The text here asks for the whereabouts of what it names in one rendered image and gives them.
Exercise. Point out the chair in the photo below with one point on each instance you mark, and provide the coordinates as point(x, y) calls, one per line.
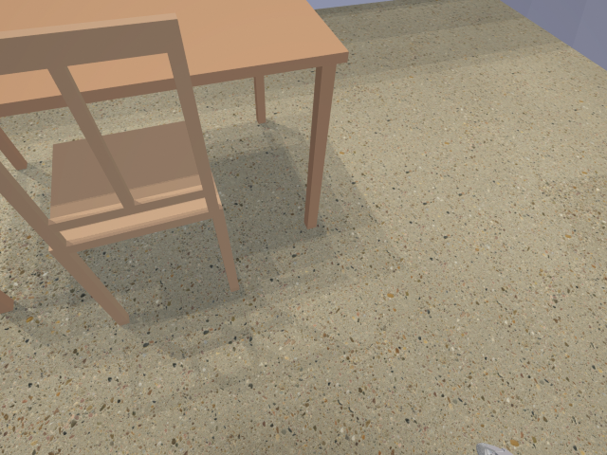
point(107, 189)

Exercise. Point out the table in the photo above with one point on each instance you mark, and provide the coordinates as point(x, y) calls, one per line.
point(224, 40)

